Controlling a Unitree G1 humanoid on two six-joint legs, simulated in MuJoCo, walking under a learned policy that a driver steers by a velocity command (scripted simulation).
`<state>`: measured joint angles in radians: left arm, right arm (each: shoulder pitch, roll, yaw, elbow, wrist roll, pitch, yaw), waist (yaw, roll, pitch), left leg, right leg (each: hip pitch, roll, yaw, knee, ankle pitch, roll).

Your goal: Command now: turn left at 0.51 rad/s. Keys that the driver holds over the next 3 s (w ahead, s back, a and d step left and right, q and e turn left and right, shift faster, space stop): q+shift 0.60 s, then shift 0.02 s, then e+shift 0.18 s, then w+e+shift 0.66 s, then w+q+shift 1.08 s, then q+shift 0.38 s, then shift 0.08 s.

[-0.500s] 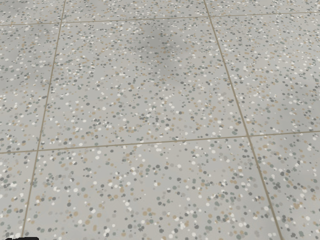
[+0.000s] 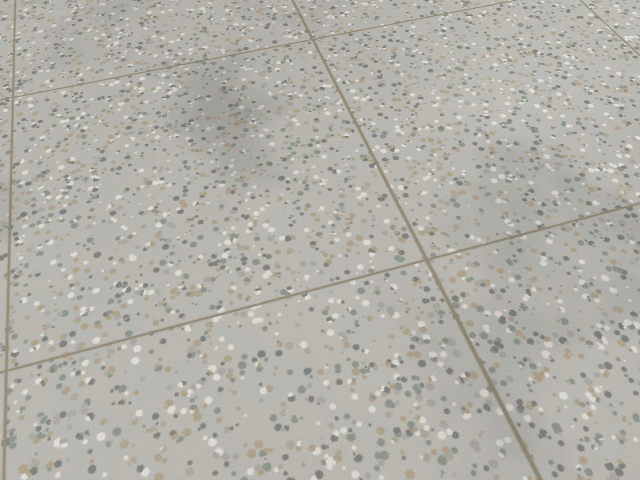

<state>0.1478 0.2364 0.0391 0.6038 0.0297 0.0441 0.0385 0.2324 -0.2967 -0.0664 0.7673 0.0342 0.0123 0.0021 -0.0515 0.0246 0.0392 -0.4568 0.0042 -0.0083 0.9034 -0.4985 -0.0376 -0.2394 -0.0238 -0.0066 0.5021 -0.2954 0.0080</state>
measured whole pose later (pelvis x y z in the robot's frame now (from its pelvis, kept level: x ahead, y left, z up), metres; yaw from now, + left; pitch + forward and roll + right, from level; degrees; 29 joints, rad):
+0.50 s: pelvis +0.00 +0.05 +0.01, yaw +25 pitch +4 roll -3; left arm 0.05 0.31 0.10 0.66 0.01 0.00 0.03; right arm 0.21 -0.32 -0.09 0.59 0.02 0.04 -0.04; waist -0.01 -0.02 0.06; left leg -0.33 -0.07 -0.12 0.48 -0.19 0.07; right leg -0.58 0.03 0.10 1.01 -0.33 0.07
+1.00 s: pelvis +0.09 +0.05 +0.00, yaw +28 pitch +2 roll +1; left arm 0.26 0.27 0.05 0.68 -0.05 -0.01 0.01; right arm 0.25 -0.27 -0.05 0.66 0.00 -0.07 -0.01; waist -0.03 -0.01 -0.03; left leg -0.17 -0.05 -0.04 0.43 -0.30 0.04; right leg -0.37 0.07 0.15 0.71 -0.39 -0.02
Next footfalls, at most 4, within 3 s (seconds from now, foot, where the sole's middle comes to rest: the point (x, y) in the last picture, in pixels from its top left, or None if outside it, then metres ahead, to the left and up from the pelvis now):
0.26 left None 0.03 0.14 -0.77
0.74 right None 0.17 -0.02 -0.77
1.34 right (339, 471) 0.48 -0.01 -0.77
1.82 left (286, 281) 0.95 0.09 -0.77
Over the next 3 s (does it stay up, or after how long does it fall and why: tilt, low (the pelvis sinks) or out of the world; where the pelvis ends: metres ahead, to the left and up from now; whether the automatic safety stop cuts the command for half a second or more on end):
stays up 1.67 0.36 -0.01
